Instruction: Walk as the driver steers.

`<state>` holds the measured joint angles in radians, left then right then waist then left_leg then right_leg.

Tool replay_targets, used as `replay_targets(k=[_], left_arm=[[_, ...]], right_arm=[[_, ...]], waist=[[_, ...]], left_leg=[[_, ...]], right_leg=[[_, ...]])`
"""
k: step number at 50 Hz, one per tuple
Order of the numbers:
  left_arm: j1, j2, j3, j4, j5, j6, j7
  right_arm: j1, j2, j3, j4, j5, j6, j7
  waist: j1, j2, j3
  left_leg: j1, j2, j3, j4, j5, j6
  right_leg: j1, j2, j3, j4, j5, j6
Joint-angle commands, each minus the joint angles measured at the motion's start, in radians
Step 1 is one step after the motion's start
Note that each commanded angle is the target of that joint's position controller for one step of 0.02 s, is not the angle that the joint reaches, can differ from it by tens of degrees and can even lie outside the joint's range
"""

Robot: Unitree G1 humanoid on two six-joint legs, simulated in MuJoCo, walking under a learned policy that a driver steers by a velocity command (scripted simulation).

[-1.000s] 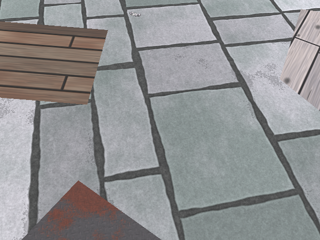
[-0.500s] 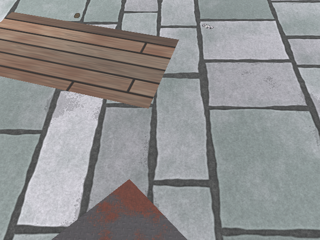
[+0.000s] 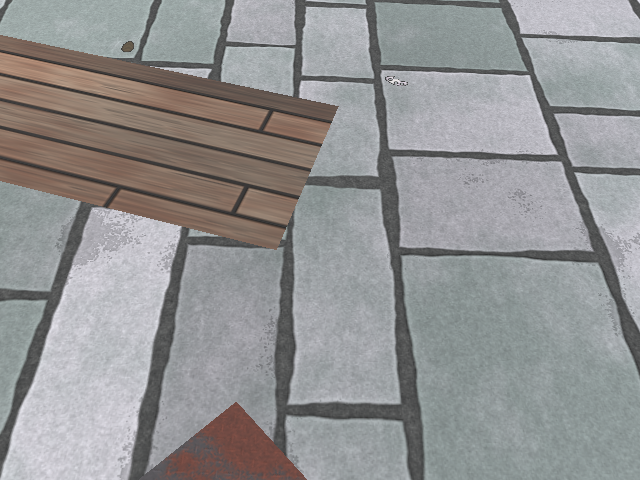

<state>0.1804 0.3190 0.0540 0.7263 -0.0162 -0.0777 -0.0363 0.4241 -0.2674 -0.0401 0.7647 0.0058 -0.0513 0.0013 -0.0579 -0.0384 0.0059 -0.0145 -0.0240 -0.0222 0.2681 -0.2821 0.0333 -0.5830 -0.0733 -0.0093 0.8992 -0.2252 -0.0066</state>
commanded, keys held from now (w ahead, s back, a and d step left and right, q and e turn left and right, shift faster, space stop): w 1.00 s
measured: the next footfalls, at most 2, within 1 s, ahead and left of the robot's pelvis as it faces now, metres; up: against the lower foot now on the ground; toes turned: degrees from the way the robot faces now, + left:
right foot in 0.20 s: +0.29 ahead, -0.14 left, +0.00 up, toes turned -2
left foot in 0.74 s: +0.59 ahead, +0.09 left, +0.00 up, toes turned +1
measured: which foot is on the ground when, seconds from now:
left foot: down 0.00-0.22, up 0.24-0.72, down 0.74-1.00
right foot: up 0.00-0.18, down 0.20-0.76, up 0.78-1.00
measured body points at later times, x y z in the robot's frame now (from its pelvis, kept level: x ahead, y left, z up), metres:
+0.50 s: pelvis +0.26 -0.06 +0.00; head +0.29 -0.07 +0.45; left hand +0.31 +0.22 -0.12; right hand +0.43 -0.33 -0.10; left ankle +0.38 +0.11 -0.67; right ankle +0.25 -0.14 -0.75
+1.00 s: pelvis +0.55 +0.01 +0.00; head +0.58 +0.02 +0.45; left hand +0.70 +0.28 -0.11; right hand +0.61 -0.27 -0.11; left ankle +0.55 +0.09 -0.75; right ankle +0.62 -0.16 -0.67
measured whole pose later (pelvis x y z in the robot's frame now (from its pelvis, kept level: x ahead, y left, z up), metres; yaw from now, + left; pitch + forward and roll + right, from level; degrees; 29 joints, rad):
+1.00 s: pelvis +0.55 +0.01 +0.00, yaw +0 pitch +1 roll +1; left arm 0.19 0.32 0.04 0.77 -0.01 -0.06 -0.01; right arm 0.33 -0.27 -0.05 0.78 0.00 -0.09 0.03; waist -0.04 -0.05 0.03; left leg -0.16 -0.06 0.05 0.30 -0.16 0.06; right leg -0.61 -0.11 0.04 1.00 -0.23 0.01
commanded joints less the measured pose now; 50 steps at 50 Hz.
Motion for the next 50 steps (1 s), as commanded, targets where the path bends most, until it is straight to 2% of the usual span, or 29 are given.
replay_targets(k=[1, 4, 7, 9, 10, 11, 12, 13, 14, 15, 16, 17, 20, 24, 27, 31, 33, 35, 36, 37, 38, 39, 40, 41, 42, 43, 44, 46, 50], left_arm=[[-0.187, 0.007, -0.014, -0.118, 0.002, -0.026, -0.018], [-0.238, 0.024, -0.014, -0.140, -0.007, -0.024, -0.025], [-0.221, 0.064, -0.001, -0.145, -0.009, -0.024, -0.027], [-0.093, 0.110, 0.025, -0.117, -0.002, -0.019, -0.014], [0.061, 0.143, 0.046, -0.074, -0.003, -0.013, -0.002], [0.233, 0.208, 0.062, -0.046, 0.004, -0.004, 0.012], [0.262, 0.271, 0.066, -0.030, 0.019, -0.006, 0.000], [0.227, 0.169, 0.043, -0.036, 0.004, -0.010, 0.001], [0.159, 0.134, 0.031, -0.036, 0.002, -0.011, 0.007], [0.106, 0.124, 0.028, -0.041, 0.009, -0.011, 0.008], [0.064, 0.102, 0.023, -0.042, 0.022, -0.012, 0.004], [0.040, 0.089, 0.019, -0.046, 0.036, -0.018, 0.005], [0.029, 0.078, 0.019, -0.025, 0.018, -0.038, 0.005], [0.071, 0.107, 0.026, 0.008, 0.012, -0.037, 0.017], [0.118, 0.129, 0.029, 0.028, 0.004, -0.026, 0.024], [0.202, 0.149, 0.034, 0.071, -0.005, -0.004, 0.027], [0.216, 0.157, 0.037, 0.086, -0.007, 0.010, 0.031], [0.206, 0.170, 0.042, 0.092, -0.008, 0.022, 0.036], [0.188, 0.177, 0.043, 0.090, -0.007, 0.027, 0.039], [0.181, 0.157, 0.034, 0.087, -0.001, 0.032, 0.041], [0.187, 0.103, 0.009, 0.059, 0.024, 0.029, 0.044], [0.318, -0.015, -0.024, 0.041, 0.016, 0.007, 0.036], [0.255, 0.090, -0.004, 0.056, -0.006, -0.012, 0.029], [0.161, 0.136, 0.010, 0.025, -0.029, -0.024, 0.023], [0.104, 0.125, 0.006, 0.011, -0.023, -0.030, 0.025], [0.075, 0.116, 0.009, 0.006, -0.005, -0.029, 0.027], [0.096, 0.105, 0.011, 0.010, 0.001, -0.021, 0.025], [0.133, 0.070, 0.003, 0.024, 0.002, -0.001, 0.026], [0.021, 0.043, -0.005, -0.011, 0.015, 0.014, 0.031]], right_arm=[[-0.029, -0.176, -0.044, -0.063, 0.005, -0.013, -0.009], [0.016, -0.203, -0.052, -0.037, 0.013, -0.016, -0.009], [0.015, -0.214, -0.058, -0.018, 0.021, -0.012, -0.010], [0.002, -0.227, -0.062, -0.014, 0.016, -0.003, -0.014], [0.009, -0.210, -0.053, -0.016, 0.009, 0.004, -0.018], [0.031, -0.152, -0.030, -0.040, -0.018, 0.005, -0.022], [0.170, -0.022, 0.004, -0.057, 0.005, -0.014, -0.016], [0.075, -0.141, -0.020, -0.046, 0.032, -0.030, -0.009], [-0.033, -0.184, -0.034, -0.076, 0.051, -0.038, -0.003], [-0.086, -0.174, -0.028, -0.085, 0.040, -0.045, -0.006], [-0.115, -0.162, -0.032, -0.083, 0.017, -0.045, -0.009], [-0.080, -0.150, -0.033, -0.077, 0.016, -0.037, -0.006], [-0.064, -0.110, -0.026, -0.059, 0.011, -0.009, -0.008], [-0.209, -0.093, -0.018, -0.105, -0.006, -0.015, -0.008], [-0.322, -0.068, -0.006, -0.130, 0.000, -0.033, 0.006], [-0.436, -0.072, -0.004, -0.172, 0.012, -0.045, 0.030], [-0.457, -0.086, -0.009, -0.190, 0.012, -0.048, 0.041], [-0.414, -0.110, -0.018, -0.186, 0.011, -0.049, 0.045], [-0.337, -0.132, -0.031, -0.168, 0.009, -0.049, 0.042], [-0.189, -0.176, -0.055, -0.125, 0.007, -0.047, 0.033], [-0.005, -0.248, -0.076, -0.093, -0.003, -0.041, 0.021], [0.026, -0.317, -0.088, -0.076, -0.011, -0.038, 0.026], [0.029, -0.209, -0.062, -0.085, 0.001, -0.038, 0.027], [-0.038, -0.174, -0.049, -0.088, 0.001, -0.038, 0.024], [-0.097, -0.163, -0.044, -0.094, -0.002, -0.038, 0.023], [-0.143, -0.145, -0.039, -0.095, -0.009, -0.038, 0.026], [-0.167, -0.126, -0.032, -0.098, -0.019, -0.043, 0.026], [-0.179, -0.127, -0.035, -0.087, -0.009, -0.054, 0.028], [-0.152, -0.159, -0.044, -0.047, -0.003, -0.059, 0.017]], waist=[[-0.026, 0.136, 0.090], [-0.032, 0.145, 0.112], [0.009, 0.150, 0.106], [0.093, 0.157, -0.004], [0.167, 0.148, -0.110], [0.222, 0.027, -0.258], [0.124, -0.272, -0.405], [0.167, -0.174, -0.317], [0.155, -0.117, -0.156], [0.128, -0.019, -0.084], [0.099, 0.013, -0.033], [0.059, -0.036, -0.042], [0.027, -0.033, -0.014], [0.062, 0.001, 0.053], [0.109, 0.008, 0.068], [0.152, 0.005, 0.086], [0.143, -0.006, 0.082], [0.107, -0.029, 0.047], [0.056, -0.039, -0.006], [-0.019, -0.025, -0.108], [-0.084, 0.070, -0.271], [-0.003, 0.335, -0.379], [-0.053, 0.248, -0.364], [-0.047, 0.195, -0.214], [-0.021, 0.110, -0.131], [0.006, 0.080, -0.071], [0.040, 0.091, -0.057], [0.069, 0.111, -0.047], [0.057, 0.086, 0.018]], left_leg=[[-0.022, 0.201, -0.126, -0.139, 0.236, 0.162], [-0.060, 0.234, -0.118, -0.152, 0.230, 0.157], [0.019, 0.277, -0.110, -0.103, 0.368, 0.128], [0.045, 0.249, -0.060, 0.088, 0.724, 0.094], [-0.021, 0.205, -0.024, 0.281, 0.798, 0.066], [-0.239, 0.152, -0.001, 0.605, 0.490, 0.031], [-0.557, -0.047, -0.054, 0.945, -0.267, -0.026], [-0.667, -0.003, -0.146, 1.048, -0.278, -0.018], [-0.731, 0.050, -0.103, 1.051, -0.191, -0.007], [-0.696, 0.099, -0.076, 1.008, -0.105, -0.001], [-0.657, 0.130, -0.069, 0.950, -0.047, 0.001], [-0.596, 0.155, -0.081, 0.929, -0.005, -0.001], [-0.560, 0.172, -0.062, 0.852, 0.023, -0.026], [-0.653, 0.179, -0.047, 0.626, 0.228, -0.060], [-0.607, 0.144, -0.007, 0.422, 0.374, -0.058], [-0.615, 0.113, 0.004, 0.295, 0.382, -0.040], [-0.624, 0.101, -0.001, 0.255, 0.308, -0.015], [-0.551, 0.075, 0.016, 0.233, 0.224, 0.013], [-0.434, 0.044, 0.045, 0.212, 0.206, 0.036], [-0.214, 0.028, 0.064, 0.200, 0.230, 0.069], [0.104, 0.198, -0.119, 0.253, 0.272, 0.132], [0.410, 0.411, -0.616, 0.142, 0.023, 0.289], [0.404, 0.405, -0.703, 0.058, -0.100, 0.273], [0.291, 0.375, -0.547, 0.041, -0.060, 0.234], [0.157, 0.336, -0.435, 0.023, 0.058, 0.215], [0.046, 0.302, -0.361, -0.005, 0.162, 0.209], [-0.028, 0.279, -0.313, -0.038, 0.227, 0.207], [-0.099, 0.263, -0.245, -0.086, 0.304, 0.226], [-0.135, 0.232, -0.127, -0.144, 0.359, 0.217]], right_leg=[[-0.094, 0.006, -0.020, -0.184, 0.158, 0.028], [0.005, 0.035, -0.023, -0.296, 0.230, 0.015], [0.047, 0.045, -0.008, -0.355, 0.202, -0.032], [0.244, 0.097, -0.050, -0.370, 0.163, -0.078], [0.464, 0.107, -0.062, -0.363, 0.160, -0.105], [0.770, -0.087, 0.163, -0.330, 0.122, -0.166], [0.998, -0.314, 0.715, -0.518, -0.242, -0.321], [0.924, -0.295, 0.795, -0.638, -0.394, -0.288], [0.792, -0.271, 0.631, -0.645, -0.332, -0.250], [0.656, -0.235, 0.514, -0.653, -0.183, -0.233], [0.543, -0.184, 0.416, -0.671, -0.058, -0.218], [0.479, -0.168, 0.367, -0.694, 0.008, -0.226], [0.381, -0.142, 0.261, -0.765, 0.079, -0.251], [0.395, -0.119, 0.165, -0.807, 0.155, -0.243], [0.415, -0.091, 0.093, -0.801, 0.198, -0.210], [0.534, -0.138, 0.098, -0.758, 0.215, -0.203], [0.614, -0.171, 0.112, -0.712, 0.273, -0.189], [0.668, -0.183, 0.112, -0.639, 0.428, -0.167], [0.669, -0.163, 0.090, -0.540, 0.595, -0.151], [0.613, -0.112, 0.048, -0.357, 0.680, -0.123], [0.411, -0.057, 0.011, -0.051, 0.435, -0.086], [0.004, 0.139, 0.021, 0.280, -0.266, -0.021], [-0.114, 0.102, 0.149, 0.390, -0.353, -0.028], [-0.177, 0.051, 0.129, 0.402, -0.275, -0.038], [-0.156, 0.003, 0.097, 0.360, -0.188, -0.037], [-0.129, -0.026, 0.087, 0.300, -0.129, -0.029], [-0.071, -0.051, 0.094, 0.272, -0.086, -0.024], [-0.017, -0.061, 0.084, 0.220, -0.066, -0.001], [-0.078, -0.070, 0.066, 0.018, 0.101, 0.035]])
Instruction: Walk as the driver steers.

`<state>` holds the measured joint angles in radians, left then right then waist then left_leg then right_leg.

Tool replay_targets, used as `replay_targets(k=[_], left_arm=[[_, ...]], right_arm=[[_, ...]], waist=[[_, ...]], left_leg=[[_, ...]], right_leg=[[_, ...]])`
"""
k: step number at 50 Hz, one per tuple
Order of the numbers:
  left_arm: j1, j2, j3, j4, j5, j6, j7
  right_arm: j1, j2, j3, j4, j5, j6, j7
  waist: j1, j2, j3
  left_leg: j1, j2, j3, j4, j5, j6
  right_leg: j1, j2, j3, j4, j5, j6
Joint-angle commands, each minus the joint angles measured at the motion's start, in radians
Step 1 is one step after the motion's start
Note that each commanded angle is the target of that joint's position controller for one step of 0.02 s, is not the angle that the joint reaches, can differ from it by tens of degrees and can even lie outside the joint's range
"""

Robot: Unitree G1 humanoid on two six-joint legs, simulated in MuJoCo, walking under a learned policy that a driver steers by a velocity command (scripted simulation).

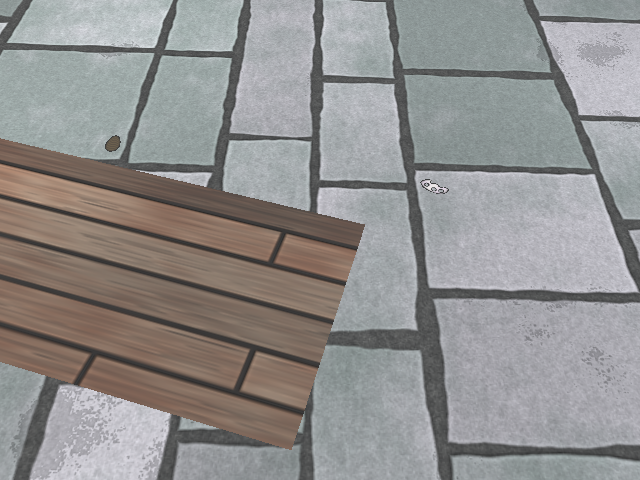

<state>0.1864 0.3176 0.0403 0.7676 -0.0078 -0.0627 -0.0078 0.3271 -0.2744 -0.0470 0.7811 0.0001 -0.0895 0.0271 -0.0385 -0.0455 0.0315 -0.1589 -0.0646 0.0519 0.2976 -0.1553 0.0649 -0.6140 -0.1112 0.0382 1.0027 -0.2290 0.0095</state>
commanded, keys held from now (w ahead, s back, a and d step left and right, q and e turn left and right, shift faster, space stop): w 0.92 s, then w+e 0.08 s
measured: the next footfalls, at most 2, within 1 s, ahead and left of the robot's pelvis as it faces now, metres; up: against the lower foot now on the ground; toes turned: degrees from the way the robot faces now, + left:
right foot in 0.28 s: +0.34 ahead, -0.15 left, +0.00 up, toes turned -2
left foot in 0.82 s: +0.64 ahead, +0.08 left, +0.00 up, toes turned +2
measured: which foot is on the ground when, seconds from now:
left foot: down 0.00-0.28, up 0.30-0.80, down 0.82-1.00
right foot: up 0.00-0.26, down 0.28-0.82, up 0.84-1.00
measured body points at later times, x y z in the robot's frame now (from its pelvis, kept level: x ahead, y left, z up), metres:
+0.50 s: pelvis +0.28 -0.07 +0.00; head +0.31 -0.09 +0.45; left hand +0.36 +0.21 -0.11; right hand +0.40 -0.35 -0.12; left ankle +0.31 +0.10 -0.67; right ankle +0.30 -0.15 -0.75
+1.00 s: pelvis +0.56 -0.01 -0.01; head +0.59 +0.00 +0.44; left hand +0.65 +0.27 -0.14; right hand +0.67 -0.28 -0.11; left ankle +0.60 +0.08 -0.75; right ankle +0.53 -0.16 -0.66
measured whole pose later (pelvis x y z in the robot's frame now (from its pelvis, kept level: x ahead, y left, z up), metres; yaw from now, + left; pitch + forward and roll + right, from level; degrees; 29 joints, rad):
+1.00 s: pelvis +0.56 -0.01 -0.01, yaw -1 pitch +1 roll +1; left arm 0.26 0.30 0.05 0.87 -0.03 -0.07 -0.01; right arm 0.23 -0.27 -0.05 0.80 -0.01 -0.09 0.03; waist 0.00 -0.04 0.04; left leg -0.26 -0.04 0.07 0.39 -0.15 0.06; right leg -0.48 -0.08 0.04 1.12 -0.33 -0.03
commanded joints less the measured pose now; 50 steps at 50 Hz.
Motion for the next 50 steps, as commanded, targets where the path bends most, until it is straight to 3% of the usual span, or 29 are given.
replay_targets(k=[1, 4, 9, 12, 13, 14, 15, 16, 17, 18, 19, 20, 21, 24, 27, 31, 35, 38, 39, 40, 41, 42, 43, 44, 45, 46, 47, 48, 50], left_arm=[[-0.016, 0.038, 0.006, -0.059, 0.007, -0.004, 0.000], [-0.123, 0.019, -0.002, -0.083, 0.001, -0.018, -0.012], [-0.235, 0.037, 0.003, -0.130, -0.008, -0.030, -0.036], [-0.174, 0.070, 0.017, -0.120, -0.005, -0.034, -0.043], [-0.074, 0.095, 0.033, -0.092, -0.002, -0.035, -0.039], [0.082, 0.144, 0.057, -0.046, 0.000, -0.033, -0.028], [0.217, 0.242, 0.080, -0.029, 0.020, -0.029, -0.020], [0.257, 0.228, 0.077, -0.010, 0.005, -0.024, -0.025], [0.220, 0.151, 0.053, -0.015, -0.007, -0.024, -0.024], [0.146, 0.127, 0.044, -0.025, -0.007, -0.023, -0.021], [0.085, 0.104, 0.037, -0.032, 0.000, -0.023, -0.021], [0.047, 0.078, 0.029, -0.038, 0.012, -0.026, -0.024], [0.029, 0.073, 0.028, -0.038, 0.020, -0.030, -0.024], [0.033, 0.084, 0.034, -0.013, 0.010, -0.047, -0.023], [0.072, 0.106, 0.039, 0.015, 0.007, -0.044, -0.009], [0.133, 0.127, 0.042, 0.049, -0.003, -0.033, 0.001], [0.204, 0.137, 0.045, 0.094, -0.010, -0.011, 0.006], [0.202, 0.150, 0.053, 0.111, -0.014, 0.005, 0.014], [0.188, 0.160, 0.056, 0.110, -0.013, 0.010, 0.016], [0.165, 0.162, 0.056, 0.108, -0.013, 0.016, 0.018], [0.163, 0.136, 0.044, 0.100, -0.005, 0.019, 0.021], [0.233, 0.056, 0.016, 0.069, 0.010, 0.006, 0.017], [0.293, -0.009, -0.006, 0.083, 0.009, -0.015, 0.010], [0.202, 0.100, 0.021, 0.072, -0.020, -0.032, 0.001], [0.120, 0.124, 0.029, 0.043, -0.036, -0.043, -0.003], [0.076, 0.116, 0.029, 0.036, -0.026, -0.046, 0.001], [0.080, 0.103, 0.033, 0.042, -0.016, -0.038, 0.003], [0.112, 0.084, 0.032, 0.053, -0.018, -0.025, 0.002], [0.137, 0.047, 0.028, 0.067, -0.021, 0.001, 0.006]], right_arm=[[-0.047, -0.155, -0.038, -0.056, 0.004, -0.018, -0.012], [-0.004, -0.174, -0.041, -0.030, 0.010, -0.009, -0.020], [0.068, -0.193, -0.048, 0.025, 0.021, 0.015, -0.027], [0.051, -0.209, -0.055, 0.036, 0.022, 0.032, -0.035], [0.030, -0.209, -0.054, 0.034, 0.021, 0.039, -0.038], [0.034, -0.179, -0.041, 0.027, 0.012, 0.042, -0.041], [0.115, -0.095, -0.010, -0.008, -0.002, 0.030, -0.038], [0.165, -0.046, 0.007, 0.005, 0.002, 0.010, -0.033], [0.073, -0.150, -0.019, -0.006, 0.029, -0.006, -0.024], [-0.006, -0.171, -0.025, -0.031, 0.042, -0.015, -0.021], [-0.049, -0.164, -0.025, -0.038, 0.030, -0.016, -0.025], [-0.052, -0.153, -0.029, -0.037, 0.016, -0.010, -0.027], [-0.025, -0.135, -0.028, -0.031, 0.014, -0.001, -0.026], [-0.022, -0.098, -0.022, -0.027, 0.008, 0.023, -0.033], [-0.121, -0.084, -0.017, -0.058, 0.000, 0.023, -0.033], [-0.260, -0.052, -0.004, -0.091, 0.008, 0.007, -0.016], [-0.363, -0.060, -0.002, -0.133, 0.017, -0.003, 0.006], [-0.357, -0.083, -0.009, -0.143, 0.016, -0.008, 0.019], [-0.313, -0.101, -0.017, -0.133, 0.014, -0.009, 0.019], [-0.213, -0.127, -0.032, -0.105, 0.012, -0.009, 0.015], [-0.057, -0.176, -0.056, -0.058, 0.008, -0.008, 0.005], [0.081, -0.265, -0.078, -0.037, -0.013, -0.004, -0.003], [0.124, -0.259, -0.076, -0.017, 0.003, 0.001, 0.001], [0.096, -0.177, -0.051, -0.021, 0.012, 0.002, -0.001], [0.014, -0.158, -0.043, -0.033, 0.012, 0.002, -0.003], [-0.048, -0.139, -0.037, -0.040, 0.005, 0.002, -0.003], [-0.090, -0.109, -0.028, -0.046, -0.006, -0.001, -0.002], [-0.112, -0.101, -0.027, -0.044, -0.013, -0.008, -0.002], [-0.120, -0.097, -0.030, -0.026, -0.010, -0.024, 0.000]], waist=[[0.027, 0.093, -0.001], [-0.015, 0.096, 0.022], [-0.038, 0.105, 0.047], [0.013, 0.128, 0.002], [0.073, 0.126, -0.061], [0.139, 0.104, -0.174], [0.140, -0.064, -0.343], [0.129, -0.223, -0.428], [0.151, -0.132, -0.307], [0.131, -0.084, -0.178], [0.104, -0.022, -0.105], [0.073, -0.016, -0.060], [0.045, -0.049, -0.062], [0.022, -0.031, -0.039], [0.045, -0.006, -0.007], [0.099, -0.002, 0.021], [0.129, -0.001, 0.050], [0.097, -0.019, 0.032], [0.068, -0.032, 0.003], [0.007, -0.032, -0.061], [-0.061, -0.010, -0.172], [-0.068, 0.138, -0.335], [-0.052, 0.315, -0.428], [-0.077, 0.223, -0.327], [-0.056, 0.179, -0.188], [-0.030, 0.114, -0.112], [0.003, 0.102, -0.064], [0.031, 0.137, -0.064], [0.050, 0.135, -0.045]], left_leg=[[0.013, 0.256, -0.172, -0.178, 0.229, 0.172], [0.020, 0.233, -0.118, -0.185, 0.191, 0.143], [0.177, 0.306, -0.141, -0.124, 0.207, 0.127], [0.246, 0.321, -0.141, -0.018, 0.412, 0.097], [0.231, 0.289, -0.109, 0.104, 0.563, 0.077], [0.138, 0.235, -0.070, 0.302, 0.556, 0.045], [-0.204, 0.128, -0.022, 0.675, 0.228, -0.017], [-0.455, -0.002, -0.120, 0.893, -0.432, -0.047], [-0.571, 0.057, -0.187, 0.985, -0.420, -0.034], [-0.604, 0.110, -0.151, 0.966, -0.323, -0.022], [-0.576, 0.151, -0.126, 0.915, -0.237, -0.025], [-0.527, 0.182, -0.127, 0.865, -0.174, -0.030], [-0.465, 0.198, -0.131, 0.843, -0.139, -0.039], [-0.448, 0.211, -0.116, 0.764, -0.078, -0.069], [-0.509, 0.212, -0.108, 0.593, 0.078, -0.089], [-0.461, 0.172, -0.067, 0.348, 0.256, -0.083], [-0.495, 0.148, -0.068, 0.242, 0.232, -0.060], [-0.461, 0.129, -0.065, 0.201, 0.124, -0.021], [-0.386, 0.106, -0.046, 0.194, 0.087, -0.006], [-0.237, 0.073, -0.014, 0.168, 0.093, 0.019], [0.010, 0.086, -0.023, 0.181, 0.126, 0.053], [0.410, 0.322, -0.345, 0.217, 0.103, 0.170], [0.582, 0.456, -0.723, 0.076, -0.083, 0.265], [0.517, 0.427, -0.690, 0.026, -0.202, 0.222], [0.372, 0.399, -0.557, -0.005, -0.163, 0.188], [0.236, 0.362, -0.463, -0.038, -0.077, 0.174], [0.135, 0.331, -0.381, -0.076, -0.005, 0.161], [0.069, 0.320, -0.334, -0.107, 0.036, 0.161], [0.005, 0.305, -0.239, -0.155, 0.100, 0.163]], right_leg=[[-0.041, -0.026, 0.012, -0.156, 0.169, 0.020], [0.008, 0.009, -0.021, -0.345, 0.316, 0.013], [-0.021, 0.034, -0.012, -0.471, 0.273, -0.027], [0.084, 0.069, -0.040, -0.504, 0.162, -0.068], [0.231, 0.102, -0.073, -0.531, 0.165, -0.093], [0.476, 0.083, -0.058, -0.510, 0.193, -0.127], [0.875, -0.162, 0.289, -0.485, 0.154, -0.251], [1.023, -0.274, 0.657, -0.640, -0.045, -0.339], [0.946, -0.248, 0.607, -0.689, -0.170, -0.295], [0.807, -0.219, 0.476, -0.715, -0.135, -0.261], [0.674, -0.181, 0.381, -0.743, -0.046, -0.245], [0.572, -0.147, 0.310, -0.778, 0.039, -0.236], [0.509, -0.133, 0.275, -0.805, 0.094, -0.242], [0.442, -0.107, 0.168, -0.862, 0.218, -0.258], [0.466, -0.088, 0.095, -0.881, 0.297, -0.246], [0.491, -0.060, 0.026, -0.892, 0.268, -0.212], [0.622, -0.116, 0.043, -0.847, 0.284, -0.209], [0.712, -0.153, 0.055, -0.771, 0.408, -0.186], [0.722, -0.148, 0.048, -0.717, 0.538, -0.175], [0.707, -0.119, 0.018, -0.598, 0.692, -0.156], [0.614, -0.065, -0.019, -0.405, 0.691, -0.126], [0.278, 0.036, -0.067, -0.046, 0.379, -0.070], [0.009, 0.178, 0.013, 0.188, -0.342, -0.038], [-0.102, 0.119, 0.093, 0.282, -0.348, -0.053], [-0.141, 0.067, 0.058, 0.267, -0.253, -0.064], [-0.113, 0.025, 0.034, 0.217, -0.167, -0.060], [-0.066, -0.006, 0.037, 0.170, -0.105, -0.055], [-0.002, -0.025, 0.046, 0.149, -0.070, -0.046], [0.028, -0.034, 0.050, 0.113, -0.037, -0.027]])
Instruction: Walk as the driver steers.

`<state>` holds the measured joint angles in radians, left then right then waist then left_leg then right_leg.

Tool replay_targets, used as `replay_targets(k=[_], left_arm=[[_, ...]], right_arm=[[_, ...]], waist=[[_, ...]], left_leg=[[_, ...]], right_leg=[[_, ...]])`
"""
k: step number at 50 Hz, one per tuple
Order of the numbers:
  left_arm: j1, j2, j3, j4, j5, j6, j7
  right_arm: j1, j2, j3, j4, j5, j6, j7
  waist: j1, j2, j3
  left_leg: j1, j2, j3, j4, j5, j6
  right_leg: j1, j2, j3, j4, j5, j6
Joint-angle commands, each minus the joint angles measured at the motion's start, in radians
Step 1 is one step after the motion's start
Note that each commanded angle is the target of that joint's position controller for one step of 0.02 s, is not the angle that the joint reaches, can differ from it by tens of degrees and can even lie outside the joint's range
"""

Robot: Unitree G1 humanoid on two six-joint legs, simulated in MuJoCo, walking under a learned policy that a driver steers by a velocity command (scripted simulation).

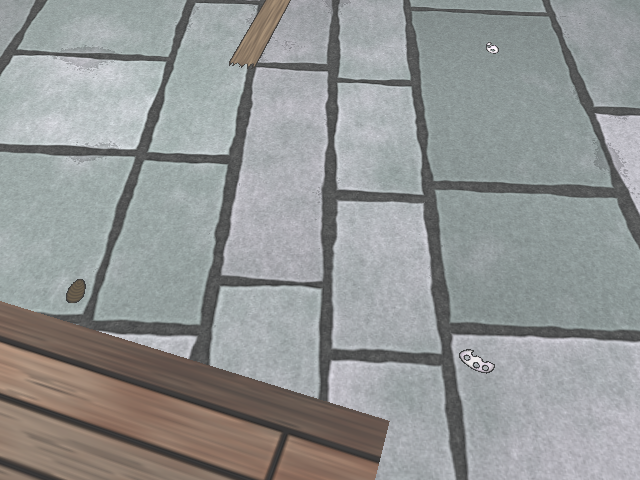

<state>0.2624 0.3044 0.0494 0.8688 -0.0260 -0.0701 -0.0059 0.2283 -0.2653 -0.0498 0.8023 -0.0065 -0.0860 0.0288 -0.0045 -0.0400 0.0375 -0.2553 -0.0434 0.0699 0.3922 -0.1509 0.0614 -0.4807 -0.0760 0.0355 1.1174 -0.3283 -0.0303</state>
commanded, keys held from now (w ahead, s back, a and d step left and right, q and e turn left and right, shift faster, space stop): w+e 0.38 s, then e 0.52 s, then q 0.10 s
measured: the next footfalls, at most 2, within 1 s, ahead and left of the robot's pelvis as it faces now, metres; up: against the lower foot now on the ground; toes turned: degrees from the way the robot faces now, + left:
right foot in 0.38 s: +0.36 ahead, -0.17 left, +0.00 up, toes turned -13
left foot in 0.84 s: +0.59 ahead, -0.05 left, +0.00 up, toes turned -33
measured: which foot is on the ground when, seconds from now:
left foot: down 0.00-0.36, up 0.38-0.82, down 0.84-1.00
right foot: up 0.00-0.36, down 0.38-0.84, up 0.86-1.00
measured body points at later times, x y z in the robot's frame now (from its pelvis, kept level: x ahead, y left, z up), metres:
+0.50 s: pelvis +0.27 -0.08 -0.01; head +0.31 -0.10 +0.44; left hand +0.48 +0.16 -0.11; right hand +0.30 -0.37 -0.13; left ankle +0.19 +0.09 -0.64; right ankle +0.32 -0.16 -0.74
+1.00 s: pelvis +0.43 -0.09 +0.00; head +0.47 -0.09 +0.44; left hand +0.71 +0.09 -0.11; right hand +0.43 -0.40 -0.09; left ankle +0.55 -0.03 -0.74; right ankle +0.32 -0.17 -0.66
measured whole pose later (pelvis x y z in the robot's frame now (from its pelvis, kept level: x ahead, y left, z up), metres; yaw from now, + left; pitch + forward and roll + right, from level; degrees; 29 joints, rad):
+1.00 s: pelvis +0.43 -0.09 +0.00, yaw -32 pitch +2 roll -1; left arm 0.18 0.34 0.08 0.68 -0.01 0.06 0.04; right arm 0.11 -0.26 -0.04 0.72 -0.02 -0.02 -0.01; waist -0.01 -0.03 0.05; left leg -0.36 0.00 -0.02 0.46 -0.13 0.01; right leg -0.45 0.08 0.11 1.11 -0.53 0.07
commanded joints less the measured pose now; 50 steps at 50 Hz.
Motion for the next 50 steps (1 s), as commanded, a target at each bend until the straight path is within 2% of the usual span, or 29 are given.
replay_targets(k=[1, 4, 8, 11, 13, 14, 16, 17, 18, 19, 20, 21, 22, 23, 24, 26, 28, 32, 36, 38, 40, 41, 42, 43, 44, 45, 46, 48, 50], left_arm=[[0.042, 0.055, 0.019, -0.040, -0.003, 0.017, 0.008], [-0.027, 0.050, 0.022, -0.067, 0.005, 0.020, 0.008], [-0.145, 0.021, 0.011, -0.105, 0.009, 0.008, -0.013], [-0.228, 0.011, 0.005, -0.151, 0.008, 0.008, -0.029], [-0.263, 0.017, 0.006, -0.182, 0.008, 0.009, -0.042], [-0.267, 0.023, 0.009, -0.196, 0.007, 0.010, -0.049], [-0.222, 0.052, 0.024, -0.207, 0.007, 0.015, -0.058], [-0.141, 0.080, 0.041, -0.195, 0.007, 0.018, -0.058], [0.009, 0.126, 0.070, -0.159, 0.003, 0.020, -0.050], [0.174, 0.212, 0.104, -0.126, 0.003, 0.029, -0.030], [0.141, 0.306, 0.116, -0.138, 0.001, 0.025, -0.023], [0.154, 0.219, 0.090, -0.167, 0.011, 0.017, -0.023], [0.098, 0.175, 0.077, -0.175, 0.021, 0.008, -0.021], [0.036, 0.150, 0.070, -0.186, 0.016, 0.005, -0.019], [-0.023, 0.124, 0.064, -0.200, 0.010, 0.010, -0.016], [-0.065, 0.116, 0.058, -0.223, 0.027, 0.017, -0.008], [-0.069, 0.147, 0.068, -0.225, 0.027, 0.019, 0.000], [-0.052, 0.164, 0.076, -0.217, 0.005, 0.051, 0.029], [-0.028, 0.156, 0.073, -0.212, 0.006, 0.083, 0.044], [-0.034, 0.148, 0.071, -0.219, 0.008, 0.090, 0.046], [-0.070, 0.140, 0.067, -0.234, 0.007, 0.092, 0.048], [-0.089, 0.126, 0.061, -0.245, 0.007, 0.091, 0.048], [-0.069, 0.075, 0.045, -0.264, 0.024, 0.085, 0.046], [0.081, 0.036, 0.036, -0.261, 0.021, 0.082, 0.046], [0.124, 0.133, 0.054, -0.243, 0.020, 0.082, 0.041], [0.068, 0.195, 0.075, -0.227, 0.008, 0.093, 0.042], [0.021, 0.186, 0.077, -0.221, 0.008, 0.110, 0.049], [-0.007, 0.127, 0.062, -0.227, 0.015, 0.130, 0.053], [0.011, 0.049, 0.035, -0.219, 0.022, 0.127, 0.047]], right_arm=[[-0.018, -0.115, -0.030, -0.037, -0.006, -0.032, -0.004], [0.007, -0.134, -0.037, -0.008, -0.011, -0.034, -0.018], [0.021, -0.153, -0.038, 0.013, -0.004, -0.029, -0.032], [0.077, -0.167, -0.044, 0.046, 0.006, -0.012, -0.037], [0.093, -0.176, -0.050, 0.060, 0.014, 0.007, -0.040], [0.091, -0.183, -0.053, 0.062, 0.018, 0.017, -0.043], [0.066, -0.209, -0.061, 0.052, 0.021, 0.034, -0.053], [0.055, -0.218, -0.064, 0.046, 0.020, 0.044, -0.059], [0.038, -0.216, -0.061, 0.038, 0.021, 0.052, -0.065], [0.052, -0.187, -0.047, 0.016, 0.006, 0.045, -0.069], [0.153, -0.036, 0.001, -0.032, -0.023, 0.013, -0.046], [0.056, -0.123, -0.012, -0.034, 0.012, -0.027, -0.030], [-0.033, -0.164, -0.022, -0.065, 0.043, -0.047, -0.023], [-0.046, -0.156, -0.021, -0.066, 0.032, -0.053, -0.029], [-0.050, -0.165, -0.030, -0.059, 0.007, -0.047, -0.038], [-0.025, -0.160, -0.037, -0.069, -0.005, -0.016, -0.043], [-0.002, -0.124, -0.029, -0.072, -0.007, 0.007, -0.050], [-0.085, -0.101, -0.019, -0.100, -0.009, 0.023, -0.052], [-0.185, -0.111, -0.019, -0.133, 0.003, 0.028, -0.038], [-0.190, -0.133, -0.029, -0.140, 0.001, 0.023, -0.034], [-0.153, -0.148, -0.039, -0.136, 0.000, 0.011, -0.032], [-0.117, -0.157, -0.043, -0.130, -0.005, 0.002, -0.034], [-0.077, -0.218, -0.056, -0.135, -0.022, 0.000, -0.045], [-0.077, -0.254, -0.060, -0.137, -0.048, 0.018, -0.052], [-0.042, -0.206, -0.057, -0.129, -0.022, 0.031, -0.050], [-0.067, -0.149, -0.041, -0.148, -0.013, 0.036, -0.052], [-0.089, -0.127, -0.033, -0.149, -0.015, 0.045, -0.050], [-0.132, -0.124, -0.023, -0.143, -0.010, 0.059, -0.047], [-0.165, -0.102, -0.013, -0.132, -0.014, 0.064, -0.038]], waist=[[0.018, 0.120, -0.032], [0.002, 0.097, -0.003], [-0.040, 0.086, 0.023], [-0.074, 0.069, 0.050], [-0.076, 0.072, 0.058], [-0.067, 0.080, 0.054], [-0.024, 0.115, 0.001], [0.024, 0.129, -0.054], [0.108, 0.111, -0.133], [0.171, 0.004, -0.236], [0.044, -0.239, -0.323], [0.116, -0.118, -0.406], [0.121, -0.071, -0.278], [0.078, 0.024, -0.201], [0.042, 0.061, -0.138], [-0.011, 0.036, -0.116], [-0.030, 0.020, -0.111], [-0.003, -0.032, -0.157], [0.034, -0.060, -0.151], [0.030, -0.074, -0.140], [-0.003, -0.099, -0.129], [-0.028, -0.091, -0.135], [-0.022, 0.021, -0.211], [0.057, 0.277, -0.263], [0.041, 0.296, -0.300], [0.014, 0.194, -0.235], [0.007, 0.138, -0.192], [0.020, 0.143, -0.126], [0.045, 0.177, -0.120]], left_leg=[[0.086, 0.279, -0.215, -0.268, 0.120, 0.164], [0.112, 0.268, -0.112, -0.288, 0.191, 0.148], [0.133, 0.246, 0.009, -0.309, 0.204, 0.110], [0.252, 0.285, 0.041, -0.282, 0.243, 0.105], [0.344, 0.314, 0.054, -0.235, 0.316, 0.094], [0.377, 0.325, 0.063, -0.199, 0.395, 0.085], [0.407, 0.327, 0.094, -0.069, 0.719, 0.062], [0.398, 0.317, 0.109, 0.059, 0.860, 0.047], [0.323, 0.280, 0.136, 0.260, 0.870, 0.018], [0.082, 0.235, 0.140, 0.565, 0.585, -0.024], [-0.377, 0.001, 0.047, 0.914, -0.389, -0.096], [-0.480, 0.000, -0.156, 1.024, -0.466, -0.085], [-0.530, 0.051, -0.166, 1.010, -0.388, -0.065], [-0.492, 0.094, -0.159, 0.930, -0.316, -0.062], [-0.442, 0.120, -0.147, 0.854, -0.283, -0.074], [-0.328, 0.131, -0.146, 0.785, -0.248, -0.096], [-0.295, 0.109, -0.123, 0.669, -0.200, -0.123], [-0.238, 0.050, -0.115, 0.419, 0.014, -0.151], [-0.218, 0.017, -0.145, 0.260, 0.073, -0.150], [-0.209, 0.008, -0.170, 0.192, 0.023, -0.137], [-0.148, 0.010, -0.173, 0.082, 0.045, -0.109], [-0.051, 0.042, -0.174, -0.015, 0.180, -0.081], [0.134, 0.217, -0.304, -0.004, 0.432, -0.013], [0.345, 0.444, -0.570, 0.021, 0.757, 0.186], [0.344, 0.524, -0.703, -0.001, 0.636, 0.263], [0.288, 0.451, -0.577, 0.004, 0.527, 0.229], [0.221, 0.372, -0.472, 0.000, 0.440, 0.183], [0.084, 0.297, -0.378, -0.047, 0.312, 0.159], [0.009, 0.222, -0.283, -0.072, 0.260, 0.135]], right_leg=[[-0.126, -0.067, 0.060, -0.025, 0.095, 0.020], [-0.196, -0.052, 0.085, -0.168, 0.257, 0.036], [-0.148, -0.029, 0.011, -0.400, 0.443, 0.028], [-0.194, -0.021, -0.012, -0.484, 0.430, 0.009], [-0.230, -0.011, -0.033, -0.513, 0.354, -0.011], [-0.227, -0.001, -0.049, -0.521, 0.304, -0.024], [-0.122, 0.055, -0.110, -0.517, 0.198, -0.060], [-0.011, 0.094, -0.137, -0.513, 0.157, -0.084], [0.202, 0.137, -0.142, -0.570, 0.200, -0.119], [0.516, 0.026, 0.063, -0.597, 0.201, -0.183], [0.848, -0.232, 0.628, -0.679, 0.160, -0.385], [0.890, -0.270, 0.749, -0.775, 0.234, -0.402], [0.792, -0.238, 0.566, -0.766, 0.437, -0.350], [0.647, -0.190, 0.429, -0.752, 0.602, -0.311], [0.508, -0.156, 0.340, -0.760, 0.694, -0.283], [0.346, -0.120, 0.281, -0.795, 0.804, -0.276], [0.265, -0.088, 0.219, -0.801, 0.888, -0.267], [0.238, -0.020, 0.173, -0.760, 0.825, -0.200], [0.275, -0.021, 0.257, -0.712, 0.639, -0.158], [0.311, -0.030, 0.335, -0.668, 0.564, -0.151], [0.329, -0.015, 0.394, -0.614, 0.489, -0.128], [0.304, 0.023, 0.389, -0.557, 0.425, -0.096], [0.215, 0.091, 0.314, -0.388, 0.234, -0.049], [-0.016, 0.245, 0.184, -0.172, -0.369, 0.019], [-0.100, 0.180, 0.141, 0.014, -0.409, 0.063], [-0.121, 0.143, 0.138, 0.109, -0.327, 0.087], [-0.119, 0.132, 0.120, 0.135, -0.262, 0.104], [-0.057, 0.124, 0.116, 0.093, -0.202, 0.116], [0.066, 0.111, 0.055, -0.114, -0.172, 0.115]])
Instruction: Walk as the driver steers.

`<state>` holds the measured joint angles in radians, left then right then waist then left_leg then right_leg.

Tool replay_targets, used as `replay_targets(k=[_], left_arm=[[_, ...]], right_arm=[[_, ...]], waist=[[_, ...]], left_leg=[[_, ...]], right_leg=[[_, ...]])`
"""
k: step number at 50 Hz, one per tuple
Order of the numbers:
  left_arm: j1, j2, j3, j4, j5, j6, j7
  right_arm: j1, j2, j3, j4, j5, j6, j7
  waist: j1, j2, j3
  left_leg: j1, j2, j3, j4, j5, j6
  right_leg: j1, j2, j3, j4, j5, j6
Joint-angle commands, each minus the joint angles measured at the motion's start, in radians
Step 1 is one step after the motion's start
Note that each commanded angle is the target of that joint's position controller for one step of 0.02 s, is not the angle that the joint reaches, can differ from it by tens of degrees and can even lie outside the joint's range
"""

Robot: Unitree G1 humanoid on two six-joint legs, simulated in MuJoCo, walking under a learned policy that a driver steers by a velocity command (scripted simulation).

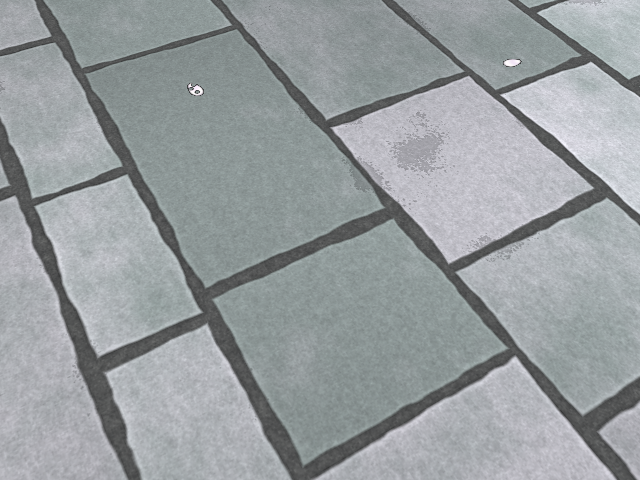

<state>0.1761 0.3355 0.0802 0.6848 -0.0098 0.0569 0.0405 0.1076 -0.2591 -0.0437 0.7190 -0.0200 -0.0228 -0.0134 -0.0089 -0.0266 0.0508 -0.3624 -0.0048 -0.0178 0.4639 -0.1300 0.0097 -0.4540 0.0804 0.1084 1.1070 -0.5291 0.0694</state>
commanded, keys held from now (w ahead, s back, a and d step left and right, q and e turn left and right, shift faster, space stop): q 0.16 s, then w+q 0.80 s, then w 0.04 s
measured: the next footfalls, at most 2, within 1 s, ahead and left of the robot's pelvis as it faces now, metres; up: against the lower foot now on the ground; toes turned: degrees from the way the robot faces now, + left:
right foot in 0.16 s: +0.05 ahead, -0.14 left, +0.00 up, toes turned +7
left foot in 0.54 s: +0.15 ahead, +0.17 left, +0.00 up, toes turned +18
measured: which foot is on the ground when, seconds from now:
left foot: down 0.00-0.18, up 0.20-0.52, down 0.54-1.00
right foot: up 0.00-0.14, down 0.16-0.54, up 0.56-0.98, down 1.00-1.00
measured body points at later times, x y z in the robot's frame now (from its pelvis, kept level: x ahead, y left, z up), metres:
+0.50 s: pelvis +0.07 +0.03 +0.00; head +0.09 +0.04 +0.45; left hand +0.06 +0.33 -0.12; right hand +0.31 -0.20 -0.09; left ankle +0.10 +0.16 -0.72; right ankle +0.01 -0.15 -0.74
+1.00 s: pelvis +0.30 +0.12 -0.01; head +0.33 +0.15 +0.44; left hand +0.41 +0.45 -0.07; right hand +0.45 -0.14 -0.12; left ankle +0.11 +0.15 -0.74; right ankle +0.48 +0.09 -0.74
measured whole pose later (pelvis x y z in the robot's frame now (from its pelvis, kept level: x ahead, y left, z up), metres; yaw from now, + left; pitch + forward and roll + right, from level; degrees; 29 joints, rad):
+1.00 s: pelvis +0.30 +0.12 -0.01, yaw +31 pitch +3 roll +0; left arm 0.01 0.28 0.05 0.65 0.00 -0.12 -0.03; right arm 0.43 -0.31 -0.08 0.76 0.03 -0.03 -0.02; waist -0.09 -0.02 0.01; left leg 0.00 -0.08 -0.21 0.43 -0.45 0.05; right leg -0.49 0.02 0.05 0.45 0.00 0.00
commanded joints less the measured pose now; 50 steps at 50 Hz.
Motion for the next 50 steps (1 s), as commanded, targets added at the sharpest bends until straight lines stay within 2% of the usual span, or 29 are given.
replay_targets(k=[1, 2, 4, 7, 8, 9, 10, 11, 12, 13, 15, 20, 23, 25, 26, 27, 28, 29, 30, 31, 32, 33, 34, 36, 41, 44, 47, 49, 50], left_arm=[[0.093, -0.010, -0.007, -0.029, 0.014, -0.006, -0.002], [0.065, -0.020, -0.014, -0.032, 0.020, -0.012, -0.005], [0.047, 0.020, -0.002, -0.026, 0.013, -0.018, -0.009], [0.070, 0.062, 0.014, -0.008, 0.012, -0.022, -0.009], [0.083, 0.097, 0.021, -0.016, 0.024, -0.024, -0.003], [0.096, 0.150, 0.036, -0.005, 0.037, -0.021, 0.000], [0.106, 0.125, 0.035, -0.001, 0.042, -0.024, -0.005], [0.077, 0.134, 0.038, -0.017, 0.044, -0.034, -0.003], [0.077, 0.123, 0.034, -0.020, 0.042, -0.052, 0.002], [0.064, 0.103, 0.027, -0.017, 0.026, -0.072, 0.006], [0.062, 0.072, 0.019, -0.006, 0.004, -0.098, 0.009], [0.087, 0.110, 0.037, 0.016, 0.004, -0.114, -0.008], [0.103, 0.148, 0.052, 0.031, -0.013, -0.116, -0.026], [0.077, 0.151, 0.054, 0.035, -0.024, -0.112, -0.034], [0.079, 0.135, 0.047, 0.036, -0.019, -0.114, -0.035], [0.091, 0.089, 0.030, 0.036, -0.003, -0.118, -0.036], [0.061, 0.009, 0.002, -0.049, 0.027, -0.133, -0.034], [0.001, 0.028, 0.000, -0.068, 0.007, -0.162, -0.031], [-0.024, 0.092, 0.014, -0.076, -0.029, -0.182, -0.043], [-0.023, 0.099, 0.014, -0.065, -0.027, -0.192, -0.047], [-0.016, 0.099, 0.016, -0.053, -0.002, -0.197, -0.044], [-0.004, 0.098, 0.022, -0.045, 0.018, -0.193, -0.043], [0.005, 0.093, 0.023, -0.045, 0.021, -0.187, -0.047], [0.002, 0.073, 0.019, -0.041, 0.026, -0.175, -0.051], [-0.179, 0.008, -0.012, -0.083, 0.015, -0.173, -0.060], [-0.245, 0.027, -0.010, -0.103, 0.001, -0.181, -0.072], [-0.229, 0.061, 0.003, -0.102, -0.001, -0.190, -0.076], [-0.126, 0.088, 0.020, -0.078, 0.001, -0.196, -0.071], [-0.016, 0.117, 0.036, -0.053, 0.010, -0.200, -0.065]], right_arm=[[-0.052, -0.098, -0.016, -0.045, 0.003, 0.002, 0.010], [-0.037, -0.113, -0.022, -0.037, 0.011, 0.004, 0.015], [0.005, -0.172, -0.040, -0.025, 0.023, 0.010, 0.019], [0.024, -0.192, -0.043, -0.022, 0.043, 0.016, 0.012], [0.028, -0.174, -0.037, -0.022, 0.038, 0.011, 0.013], [0.030, -0.121, -0.025, -0.040, 0.033, 0.002, 0.016], [-0.012, -0.116, -0.023, -0.047, 0.037, -0.001, 0.013], [-0.035, -0.150, -0.036, -0.056, 0.042, -0.001, 0.011], [-0.033, -0.174, -0.052, -0.056, 0.045, 0.004, 0.008], [0.000, -0.174, -0.060, -0.048, 0.044, 0.010, 0.007], [0.018, -0.131, -0.053, -0.043, 0.044, 0.011, 0.014], [-0.046, -0.077, -0.026, -0.082, 0.041, -0.006, 0.053], [-0.036, -0.105, -0.028, -0.097, 0.044, 0.001, 0.062], [0.039, -0.123, -0.037, -0.079, 0.045, 0.005, 0.062], [0.124, -0.152, -0.055, -0.054, 0.045, 0.008, 0.055], [0.264, -0.211, -0.088, -0.020, 0.054, 0.010, 0.045], [0.370, -0.361, -0.121, -0.022, 0.048, 0.008, 0.028], [0.372, -0.333, -0.101, -0.043, 0.042, -0.016, 0.038], [0.324, -0.264, -0.078, -0.048, 0.035, -0.034, 0.041], [0.284, -0.218, -0.064, -0.057, 0.032, -0.043, 0.041], [0.228, -0.191, -0.055, -0.067, 0.033, -0.040, 0.038], [0.184, -0.173, -0.046, -0.082, 0.024, -0.039, 0.034], [0.164, -0.177, -0.046, -0.094, 0.019, -0.038, 0.029], [0.160, -0.190, -0.051, -0.094, 0.024, -0.041, 0.018], [0.231, -0.210, -0.063, -0.053, 0.043, -0.037, -0.006], [0.281, -0.211, -0.068, -0.028, 0.054, -0.032, -0.010], [0.285, -0.207, -0.073, -0.020, 0.053, -0.021, -0.015], [0.272, -0.196, -0.072, -0.024, 0.046, -0.014, -0.013], [0.269, -0.161, -0.059, -0.029, 0.037, -0.014, -0.008]], waist=[[0.046, 0.186, -0.142], [0.025, 0.210, -0.146], [0.003, 0.225, -0.152], [0.026, 0.190, -0.132], [0.031, 0.141, -0.142], [0.011, -0.044, -0.149], [0.049, -0.155, -0.120], [0.070, -0.204, -0.063], [0.073, -0.192, -0.030], [0.055, -0.165, -0.004], [0.048, -0.123, 0.016], [0.082, -0.109, -0.004], [0.073, -0.115, 0.003], [0.016, -0.087, -0.001], [-0.027, -0.060, -0.037], [-0.093, 0.026, -0.119], [-0.110, 0.350, -0.185], [-0.131, 0.291, -0.248], [-0.116, 0.225, -0.153], [-0.087, 0.166, -0.106], [-0.053, 0.094, -0.061], [-0.022, 0.094, -0.046], [-0.005, 0.123, -0.042], [0.007, 0.101, -0.040], [-0.047, 0.108, -0.006], [-0.064, 0.110, 0.000], [-0.041, 0.133, -0.008], [0.012, 0.157, -0.058], [0.065, 0.143, -0.148]], left_leg=[[0.109, 0.163, -0.177, -0.145, 0.235, 0.182], [0.124, 0.158, -0.186, -0.142, 0.223, 0.185], [0.159, 0.176, -0.242, -0.126, 0.163, 0.200], [0.066, 0.161, -0.291, -0.121, 0.003, 0.145], [-0.016, 0.141, -0.278, -0.088, -0.072, 0.099], [-0.109, 0.035, -0.145, -0.005, -0.262, 0.037], [-0.138, -0.046, -0.018, 0.137, -0.322, -0.006], [-0.208, -0.038, 0.011, 0.314, -0.345, -0.017], [-0.287, -0.005, -0.022, 0.461, -0.373, -0.016], [-0.353, 0.019, -0.056, 0.536, -0.348, -0.016], [-0.434, 0.054, -0.076, 0.556, -0.265, -0.020], [-0.243, 0.070, 0.035, 0.317, -0.151, -0.032], [-0.120, 0.051, 0.082, 0.221, -0.164, -0.003], [0.015, 0.018, 0.125, 0.133, -0.124, 0.034], [0.156, -0.023, 0.143, 0.113, -0.123, 0.057], [0.360, -0.016, 0.077, 0.083, -0.123, 0.097], [0.594, 0.261, -0.479, -0.077, -0.278, 0.279], [0.628, 0.355, -0.803, -0.255, -0.426, 0.373], [0.587, 0.358, -0.705, -0.256, -0.431, 0.349], [0.505, 0.316, -0.596, -0.232, -0.367, 0.311], [0.411, 0.274, -0.499, -0.226, -0.259, 0.278], [0.333, 0.237, -0.427, -0.243, -0.177, 0.257], [0.282, 0.218, -0.397, -0.258, -0.100, 0.258], [0.239, 0.188, -0.318, -0.272, 0.040, 0.259], [0.149, 0.124, -0.228, -0.259, 0.075, 0.209], [0.172, 0.149, -0.285, -0.227, 0.042, 0.197], [0.255, 0.180, -0.352, -0.153, 0.081, 0.171], [0.280, 0.164, -0.352, -0.051, 0.243, 0.148], [0.253, 0.106, -0.307, 0.101, 0.317, 0.118]], right_leg=[[0.097, -0.060, -0.046, -0.231, 0.031, 0.016], [0.134, -0.065, -0.059, -0.337, 0.052, 0.015], [0.180, -0.049, -0.069, -0.482, 0.152, 0.006], [0.329, -0.050, -0.073, -0.703, 0.332, -0.063], [0.408, -0.134, -0.012, -0.699, 0.372, -0.104], [0.412, -0.232, 0.070, -0.708, 0.246, -0.169], [0.339, -0.304, 0.169, -0.810, 0.037, -0.233], [0.309, -0.388, 0.271, -0.894, -0.068, -0.279], [0.320, -0.421, 0.312, -0.924, -0.070, -0.296], [0.352, -0.420, 0.296, -0.928, -0.041, -0.288], [0.435, -0.396, 0.208, -0.927, 0.076, -0.255], [0.387, -0.340, -0.019, -0.929, 0.270, -0.224], [0.335, -0.361, -0.055, -0.905, 0.231, -0.225], [0.276, -0.364, -0.097, -0.824, 0.244, -0.200], [0.219, -0.339, -0.146, -0.706, 0.363, -0.174], [0.136, -0.284, -0.236, -0.453, 0.473, -0.122], [-0.235, -0.120, -0.299, -0.006, 0.183, -0.009], [-0.396, -0.056, -0.060, 0.164, -0.038, -0.015], [-0.478, -0.119, -0.023, 0.205, 0.021, -0.050], [-0.448, -0.157, -0.028, 0.159, 0.100, -0.078], [-0.398, -0.184, -0.029, 0.076, 0.166, -0.082], [-0.328, -0.199, -0.026, 0.005, 0.224, -0.081], [-0.278, -0.194, -0.032, -0.034, 0.258, -0.072], [-0.246, -0.171, -0.056, -0.124, 0.335, -0.043], [-0.130, -0.099, -0.073, -0.487, 0.589, -0.006], [-0.078, -0.080, -0.048, -0.577, 0.628, -0.018], [-0.038, -0.082, -0.024, -0.624, 0.555, -0.049], [0.103, -0.066, -0.063, -0.654, 0.492, -0.087], [0.286, -0.093, -0.062, -0.662, 0.505, -0.124]])
Velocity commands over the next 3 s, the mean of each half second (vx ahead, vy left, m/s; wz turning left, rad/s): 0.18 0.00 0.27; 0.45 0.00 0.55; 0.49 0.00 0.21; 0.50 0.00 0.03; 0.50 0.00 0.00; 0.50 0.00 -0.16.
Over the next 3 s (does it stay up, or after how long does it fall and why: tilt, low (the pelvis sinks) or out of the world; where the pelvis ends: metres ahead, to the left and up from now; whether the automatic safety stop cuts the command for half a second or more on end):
stays up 1.16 0.79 0.00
